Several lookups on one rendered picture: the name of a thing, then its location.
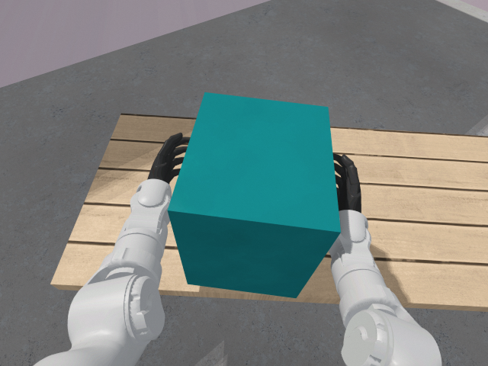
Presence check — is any table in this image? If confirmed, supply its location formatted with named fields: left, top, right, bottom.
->
left=50, top=114, right=488, bottom=312

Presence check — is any right robot forearm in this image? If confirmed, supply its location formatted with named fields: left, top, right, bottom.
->
left=329, top=210, right=442, bottom=366

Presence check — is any carton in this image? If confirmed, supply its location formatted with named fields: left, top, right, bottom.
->
left=168, top=92, right=341, bottom=298

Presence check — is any left robot hand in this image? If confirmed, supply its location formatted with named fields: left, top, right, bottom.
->
left=147, top=133, right=190, bottom=184

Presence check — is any robot right upper arm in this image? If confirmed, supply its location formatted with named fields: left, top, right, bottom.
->
left=341, top=309, right=441, bottom=366

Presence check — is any robot left upper arm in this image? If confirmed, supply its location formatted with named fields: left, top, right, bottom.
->
left=34, top=274, right=165, bottom=366

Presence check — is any right robot hand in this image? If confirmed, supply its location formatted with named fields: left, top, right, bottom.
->
left=333, top=153, right=361, bottom=213

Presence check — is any left robot forearm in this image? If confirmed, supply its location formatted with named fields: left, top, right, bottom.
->
left=68, top=179, right=172, bottom=344

